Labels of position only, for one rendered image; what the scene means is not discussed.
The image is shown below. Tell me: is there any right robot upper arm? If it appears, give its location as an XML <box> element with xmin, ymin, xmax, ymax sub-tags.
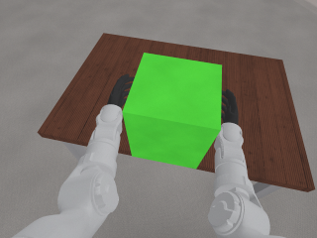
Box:
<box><xmin>207</xmin><ymin>191</ymin><xmax>286</xmax><ymax>238</ymax></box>

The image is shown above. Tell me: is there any carton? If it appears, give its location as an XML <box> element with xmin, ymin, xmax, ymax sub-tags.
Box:
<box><xmin>122</xmin><ymin>53</ymin><xmax>222</xmax><ymax>169</ymax></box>

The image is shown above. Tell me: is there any table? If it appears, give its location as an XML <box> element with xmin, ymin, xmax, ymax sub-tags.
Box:
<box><xmin>38</xmin><ymin>33</ymin><xmax>315</xmax><ymax>199</ymax></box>

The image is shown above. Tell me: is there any robot left hand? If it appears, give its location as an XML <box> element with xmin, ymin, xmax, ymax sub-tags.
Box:
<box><xmin>107</xmin><ymin>74</ymin><xmax>135</xmax><ymax>108</ymax></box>

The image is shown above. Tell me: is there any robot right hand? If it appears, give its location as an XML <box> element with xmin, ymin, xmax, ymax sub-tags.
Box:
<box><xmin>221</xmin><ymin>89</ymin><xmax>239</xmax><ymax>125</ymax></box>

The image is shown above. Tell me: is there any right robot forearm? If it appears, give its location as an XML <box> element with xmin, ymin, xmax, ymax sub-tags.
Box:
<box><xmin>213</xmin><ymin>122</ymin><xmax>263</xmax><ymax>209</ymax></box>

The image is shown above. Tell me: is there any left robot forearm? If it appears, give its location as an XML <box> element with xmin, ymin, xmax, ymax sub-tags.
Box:
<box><xmin>57</xmin><ymin>104</ymin><xmax>123</xmax><ymax>206</ymax></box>

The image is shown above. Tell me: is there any left robot upper arm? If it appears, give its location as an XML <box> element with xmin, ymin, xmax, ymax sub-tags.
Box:
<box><xmin>11</xmin><ymin>171</ymin><xmax>119</xmax><ymax>238</ymax></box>

